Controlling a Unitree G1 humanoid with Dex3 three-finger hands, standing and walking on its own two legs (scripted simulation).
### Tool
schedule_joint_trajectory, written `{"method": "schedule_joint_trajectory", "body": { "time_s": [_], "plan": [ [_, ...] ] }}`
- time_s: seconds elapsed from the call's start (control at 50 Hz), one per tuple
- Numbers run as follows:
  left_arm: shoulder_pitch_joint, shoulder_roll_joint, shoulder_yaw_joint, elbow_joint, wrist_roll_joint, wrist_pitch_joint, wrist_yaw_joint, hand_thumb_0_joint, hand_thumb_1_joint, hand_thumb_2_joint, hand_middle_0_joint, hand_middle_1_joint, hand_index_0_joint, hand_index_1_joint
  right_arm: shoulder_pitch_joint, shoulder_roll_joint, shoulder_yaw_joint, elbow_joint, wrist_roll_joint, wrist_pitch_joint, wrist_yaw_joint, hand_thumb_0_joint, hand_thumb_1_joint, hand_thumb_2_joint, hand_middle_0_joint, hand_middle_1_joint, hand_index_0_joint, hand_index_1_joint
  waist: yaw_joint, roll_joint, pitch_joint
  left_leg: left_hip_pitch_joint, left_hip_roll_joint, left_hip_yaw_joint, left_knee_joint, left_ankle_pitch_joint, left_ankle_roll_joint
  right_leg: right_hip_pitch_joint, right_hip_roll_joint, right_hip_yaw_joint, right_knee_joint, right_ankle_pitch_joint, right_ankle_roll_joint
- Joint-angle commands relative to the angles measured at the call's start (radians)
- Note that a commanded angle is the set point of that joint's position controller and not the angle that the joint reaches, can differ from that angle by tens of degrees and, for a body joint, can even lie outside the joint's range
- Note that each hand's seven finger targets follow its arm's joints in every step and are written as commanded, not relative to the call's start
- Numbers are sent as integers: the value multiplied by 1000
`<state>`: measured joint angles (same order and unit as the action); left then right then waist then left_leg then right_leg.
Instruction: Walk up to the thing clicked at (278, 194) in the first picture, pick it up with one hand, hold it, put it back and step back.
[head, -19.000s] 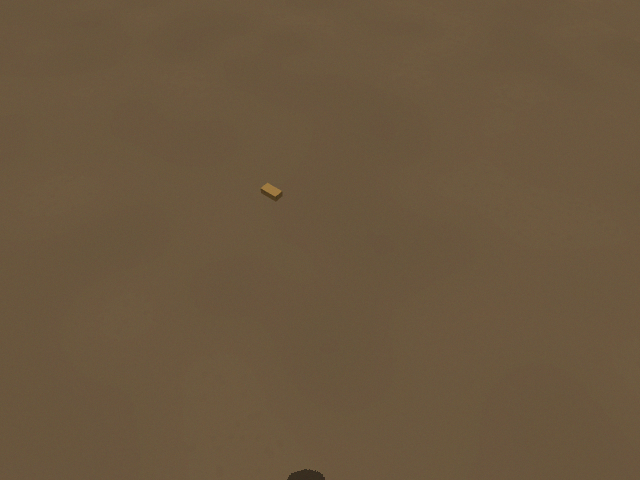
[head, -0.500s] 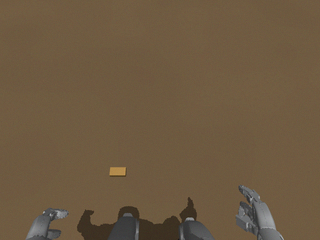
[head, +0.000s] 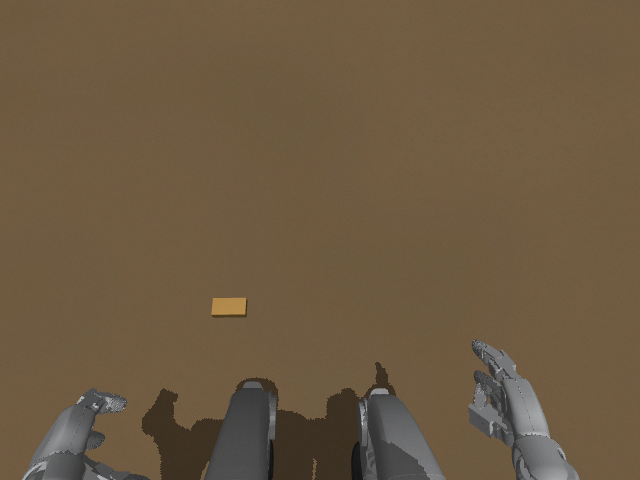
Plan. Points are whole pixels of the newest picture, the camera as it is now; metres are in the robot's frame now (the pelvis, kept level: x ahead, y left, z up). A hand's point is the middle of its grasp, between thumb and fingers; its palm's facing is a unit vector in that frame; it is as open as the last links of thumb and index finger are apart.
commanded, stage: rise first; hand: left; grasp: from above
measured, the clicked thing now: (229, 307) +0.48 +0.22 -0.62
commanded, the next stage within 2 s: none
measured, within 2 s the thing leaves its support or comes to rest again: neither
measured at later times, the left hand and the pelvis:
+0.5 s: hand (158, 363) +0.30 +0.30 -0.34, palm faces -0.49 -0.27 -0.83, open 12.3 cm; pelvis -0.07 -0.01 -0.20, yaw -4 degrees
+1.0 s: hand (179, 330) +0.38 +0.29 -0.43, palm faces -0.48 +0.00 -0.88, open 12.3 cm; pelvis -0.07 +0.00 -0.28, yaw -7 degrees
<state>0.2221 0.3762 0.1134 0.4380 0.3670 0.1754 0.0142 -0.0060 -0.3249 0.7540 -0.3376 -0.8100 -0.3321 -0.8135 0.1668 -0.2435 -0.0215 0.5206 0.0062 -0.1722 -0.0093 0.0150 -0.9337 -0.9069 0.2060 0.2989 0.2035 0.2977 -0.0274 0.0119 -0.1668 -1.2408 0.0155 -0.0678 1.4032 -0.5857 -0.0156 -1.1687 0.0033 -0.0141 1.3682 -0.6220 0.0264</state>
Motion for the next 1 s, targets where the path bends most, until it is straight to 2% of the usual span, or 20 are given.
{"method": "schedule_joint_trajectory", "body": {
  "time_s": [0.0, 0.06, 0.08, 0.14, 0.22, 0.24, 0.3, 0.32, 0.4, 0.44, 0.5, 0.6, 0.68, 0.72, 0.76, 0.82, 0.86, 0.9, 0.96, 0.98],
  "plan": [
    [-215, 194, 49, -43, 100, -140, 32, 0, -337, 773, -333, -801, -321, -813, -24, -166, -74, -78, -3, -76, -5, 0, -924, -905, 200, 300, 200, 300, -32, 88, -264, 113, -12, 23, -67, 78, 23, -78, 21, -8, -22, 111, -51],
    [-288, 236, 46, 0, 170, -210, 45, 0, -311, 754, -375, -772, -362, -786, -28, -185, -81, -42, -4, -85, 1, 0, -946, -912, 200, 300, 200, 300, -16, 125, -357, 88, -8, 10, 3, 102, 13, -178, 23, -17, 83, 124, -54],
    [-322, 285, 80, -1, 189, -230, 56, 0, -307, 757, -382, -760, -364, -780, -28, -192, -86, -29, -4, -84, 3, 0, -942, -911, 200, 300, 200, 300, -4, 144, -402, 82, -7, 12, 37, 135, 13, -195, 24, -15, 115, 152, -56],
    [-380, 341, 108, 115, 268, -272, 90, 0, -304, 747, -389, -754, -375, -770, -25, -200, -85, 6, 0, -72, 13, 0, -961, -916, 201, 300, 200, 300, 15, 116, -450, -18, -15, 22, 140, 185, 21, -269, 29, -21, 194, 182, -56],
    [-472, 361, 104, 187, 341, -292, 115, 0, -286, 750, -371, -779, -367, -784, 1, -209, -98, 52, -3, -45, 30, 0, -942, -912, 200, 300, 200, 300, 30, 110, -577, -40, -15, 37, 262, 321, 30, -305, 34, -27, 272, 279, -53],
    [-520, 361, 96, 203, 362, -296, 117, 0, -294, 770, -363, -769, -352, -782, 13, -212, -103, 64, -5, -38, 35, 0, -931, -908, 200, 300, 200, 300, 21, 90, -596, -68, -15, 37, 292, 329, 33, -315, 37, -29, 287, 290, -52],
    [-663, 407, 95, 279, 422, -324, 122, 0, -257, 747, -400, -720, -386, -737, 22, -210, -106, 90, -16, -20, 51, 0, -928, -907, 200, 300, 200, 300, 16, 49, -592, -193, -13, 37, 369, 257, 40, -366, 40, -37, 344, 243, -50],
    [-723, 448, 107, 298, 448, -341, 125, 0, -248, 743, -412, -697, -394, -717, 29, -213, -110, 96, -18, -14, 53, 0, -928, -907, 200, 300, 200, 300, 13, 28, -586, -250, -13, 44, 397, 201, 44, -376, 41, -35, 350, 205, -48],
    [-883, 556, 136, 336, 534, -406, 142, 0, -246, 761, -388, -698, -374, -714, 48, -223, -104, 122, -31, 13, 60, 0, -914, -904, 200, 300, 200, 300, 14, 34, -651, -334, -12, 58, 478, 135, 45, -385, 43, -34, 407, 155, -43],
    [-954, 551, 109, 382, 573, -429, 151, 0, -226, 755, -384, -698, -373, -711, 63, -221, -100, 135, -38, 26, 64, 0, -900, -900, 200, 300, 200, 300, -7, 39, -639, -364, -11, 60, 510, 102, 46, -428, 47, -38, 420, 123, -42],
    [-1023, 575, 102, 439, 609, -457, 166, 0, -208, 746, -401, -691, -390, -705, 70, -227, -96, 150, -46, 41, 68, 0, -898, -902, 200, 300, 200, 300, -19, 57, -589, -425, -14, 55, 528, -2, 46, -511, 53, -56, 446, 5, -47],
    [-1132, 628, 94, 492, 692, -485, 207, 0, -196, 738, -394, -671, -387, -680, 74, -242, -85, 160, -59, 83, 76, 0, -895, -900, 200, 300, 200, 300, -31, 158, -576, -416, -14, 25, 531, -99, 37, -640, 59, -97, 527, -72, -60],
    [-1191, 629, 75, 560, 751, -482, 252, 0, -214, 751, -381, -664, -370, -678, 89, -247, -74, 174, -71, 114, 78, 0, -897, -902, 200, 300, 200, 300, -62, 178, -542, -438, -20, 18, 560, -95, 37, -706, 56, -114, 568, -58, -65],
    [-1207, 656, 80, 599, 773, -479, 272, 0, -217, 750, -364, -680, -360, -686, 83, -250, -66, 181, -77, 126, 80, 0, -896, -901, 200, 300, 200, 300, -59, 199, -524, -447, -22, 17, 574, -89, 37, -733, 53, -118, 587, -49, -67],
    [-1220, 635, 55, 646, 799, -475, 281, 0, -231, 762, -365, -677, -355, -688, 88, -251, -60, 184, -82, 136, 86, 0, -898, -902, 200, 300, 200, 300, -81, 188, -504, -461, -23, 4, 584, -80, 37, -763, 51, -127, 610, -32, -68],
    [-1261, 666, 58, 674, 842, -479, 301, 0, -216, 746, -362, -677, -360, -681, 92, -255, -56, 189, -89, 146, 90, 0, -897, -901, 200, 300, 200, 300, -81, 223, -521, -450, -25, 11, 611, -46, 34, -783, 53, -126, 630, -5, -71],
    [-1300, 653, 43, 659, 858, -487, 311, 0, -217, 743, -345, -702, -352, -696, 98, -256, -52, 192, -97, 150, 95, 0, -897, -901, 200, 300, 200, 300, -92, 240, -543, -441, -25, 8, 632, -10, 33, -784, 51, -128, 648, 31, -69],
    [-1317, 688, 57, 675, 883, -493, 322, 0, -217, 738, -352, -692, -357, -688, 106, -265, -49, 198, -102, 153, 99, 0, -898, -901, 200, 300, 200, 300, -94, 269, -565, -415, -22, 1, 641, 29, 27, -792, 51, -133, 672, 62, -70],
    [-1311, 658, 34, 731, 899, -498, 336, 0, -209, 730, -357, -692, -363, -687, 111, -261, -44, 204, -112, 159, 105, 0, -900, -902, 200, 300, 200, 300, -124, 233, -534, -447, -21, 4, 671, 41, 33, -791, 55, -139, 674, 78, -64],
    [-1319, 669, 41, 731, 903, -501, 340, 0, -202, 721, -354, -708, -366, -696, 114, -256, -40, 203, -115, 160, 106, 0, -900, -902, 200, 300, 200, 300, -118, 239, -534, -460, -25, 14, 679, 48, 37, -779, 57, -135, 666, 86, -63]
  ]
}}
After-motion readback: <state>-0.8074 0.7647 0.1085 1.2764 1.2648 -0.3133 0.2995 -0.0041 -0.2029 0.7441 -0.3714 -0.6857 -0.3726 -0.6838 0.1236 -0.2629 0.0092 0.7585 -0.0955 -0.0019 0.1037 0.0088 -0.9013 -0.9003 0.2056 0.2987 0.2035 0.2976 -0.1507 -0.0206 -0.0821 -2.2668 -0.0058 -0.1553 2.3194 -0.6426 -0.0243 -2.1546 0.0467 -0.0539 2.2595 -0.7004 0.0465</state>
